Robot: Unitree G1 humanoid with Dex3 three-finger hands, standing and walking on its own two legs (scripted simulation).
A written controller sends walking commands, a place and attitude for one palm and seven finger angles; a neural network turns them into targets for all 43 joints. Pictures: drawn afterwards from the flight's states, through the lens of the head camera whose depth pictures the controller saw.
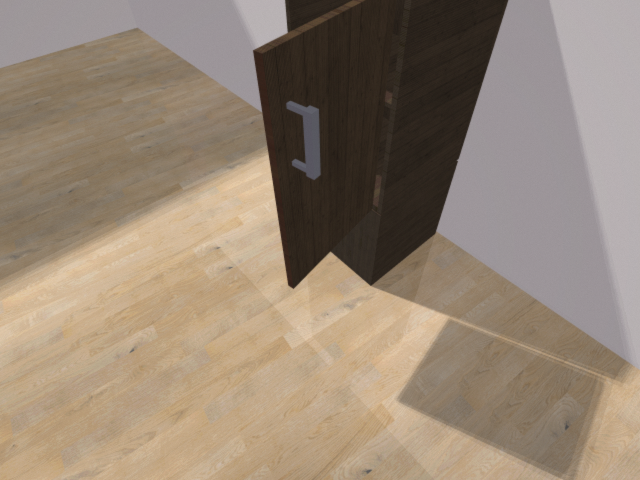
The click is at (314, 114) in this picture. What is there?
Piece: cupboard door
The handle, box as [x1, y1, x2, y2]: [286, 101, 320, 179]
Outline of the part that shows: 289,101 286,103 287,108 303,116 306,161 305,164 294,159 292,161 292,165 305,171 307,176 314,179 320,174 318,109 312,106 304,107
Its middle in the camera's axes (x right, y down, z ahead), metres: -0.03 -0.17 +0.67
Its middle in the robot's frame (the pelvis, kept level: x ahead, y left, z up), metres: +0.62 +0.06 +0.08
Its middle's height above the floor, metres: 0.86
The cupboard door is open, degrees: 100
